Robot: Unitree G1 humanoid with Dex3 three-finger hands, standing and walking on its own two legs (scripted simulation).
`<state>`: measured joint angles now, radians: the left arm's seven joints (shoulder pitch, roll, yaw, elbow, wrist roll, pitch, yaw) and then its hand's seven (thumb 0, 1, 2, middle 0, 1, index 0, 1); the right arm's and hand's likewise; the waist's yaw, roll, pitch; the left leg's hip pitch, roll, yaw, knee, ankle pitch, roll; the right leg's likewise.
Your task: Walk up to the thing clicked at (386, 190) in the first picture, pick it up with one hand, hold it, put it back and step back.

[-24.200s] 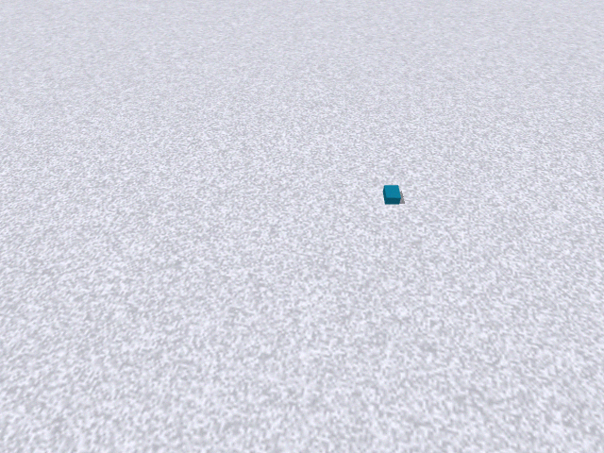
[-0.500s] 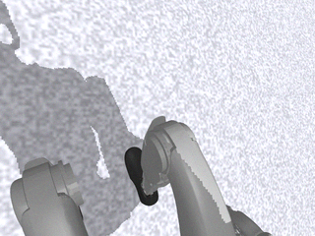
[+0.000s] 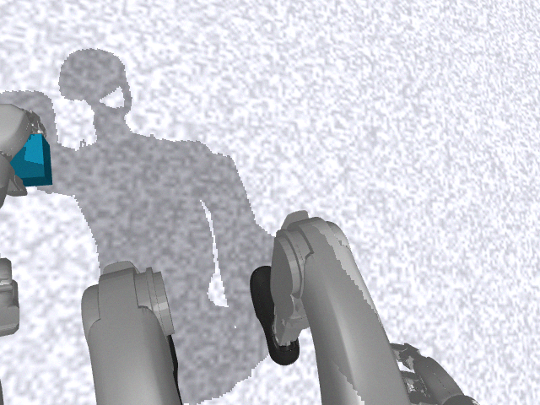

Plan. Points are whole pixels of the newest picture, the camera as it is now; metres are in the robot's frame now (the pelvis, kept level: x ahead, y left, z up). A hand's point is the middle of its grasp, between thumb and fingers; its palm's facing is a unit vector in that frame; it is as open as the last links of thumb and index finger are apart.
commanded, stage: lift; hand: left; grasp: from above
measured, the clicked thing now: (14, 161) +0.50 +0.27 -0.20
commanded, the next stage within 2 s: hold in 1.78 s
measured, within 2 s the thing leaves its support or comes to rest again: neither
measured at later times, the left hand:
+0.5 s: hand out of the picture +0.47 +0.28 -0.09, palm faces -0.49 -0.03 -0.87, open 9.4 cm
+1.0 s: hand out of the picture +0.40 +0.28 +0.10, palm faces -0.46 -0.05 -0.89, open 9.3 cm
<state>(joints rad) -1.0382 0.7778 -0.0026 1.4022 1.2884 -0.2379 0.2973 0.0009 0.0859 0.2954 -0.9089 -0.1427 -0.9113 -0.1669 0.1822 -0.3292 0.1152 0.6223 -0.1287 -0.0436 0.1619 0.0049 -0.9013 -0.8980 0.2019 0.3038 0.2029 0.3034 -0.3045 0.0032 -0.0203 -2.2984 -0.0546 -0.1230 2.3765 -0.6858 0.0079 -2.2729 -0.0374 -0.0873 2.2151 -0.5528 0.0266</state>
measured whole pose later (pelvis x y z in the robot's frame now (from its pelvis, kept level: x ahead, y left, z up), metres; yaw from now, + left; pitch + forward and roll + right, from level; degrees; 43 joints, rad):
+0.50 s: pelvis +0.00 +0.00 +0.05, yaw +2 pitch +37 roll -8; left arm -0.87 0.69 -0.01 1.12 1.16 -0.21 0.12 0.00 0.11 0.29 -0.88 -0.18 -0.88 -0.21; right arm 0.23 -0.31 0.03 0.63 -0.05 0.05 0.11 0.01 -0.90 -0.90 0.20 0.30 0.20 0.30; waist -0.22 0.05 -0.11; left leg -2.19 -0.05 -0.08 2.22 -0.68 0.02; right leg -2.17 -0.04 -0.05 2.09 -0.56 0.03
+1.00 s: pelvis +0.01 +0.00 +0.19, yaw +5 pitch +30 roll -4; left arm -0.56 0.57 -0.09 0.81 1.04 -0.14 0.06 0.00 0.09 0.33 -0.88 -0.22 -0.88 -0.25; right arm 0.15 -0.26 -0.01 0.64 0.03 0.06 0.01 0.01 -0.90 -0.90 0.20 0.30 0.20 0.30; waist -0.11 0.05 -0.17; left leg -1.65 -0.02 -0.05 1.77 -0.64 0.02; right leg -1.67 -0.02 -0.02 1.68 -0.53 0.03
